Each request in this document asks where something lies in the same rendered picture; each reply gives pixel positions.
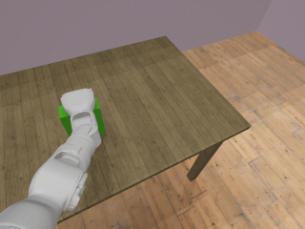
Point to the sponge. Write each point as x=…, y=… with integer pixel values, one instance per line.
x=66, y=119

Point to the left robot forearm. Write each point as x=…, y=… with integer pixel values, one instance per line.
x=80, y=146

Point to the left robot upper arm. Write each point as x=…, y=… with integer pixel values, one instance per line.
x=58, y=188

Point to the table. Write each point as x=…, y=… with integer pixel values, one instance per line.
x=158, y=110

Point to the robot left hand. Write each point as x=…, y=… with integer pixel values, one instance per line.
x=77, y=100

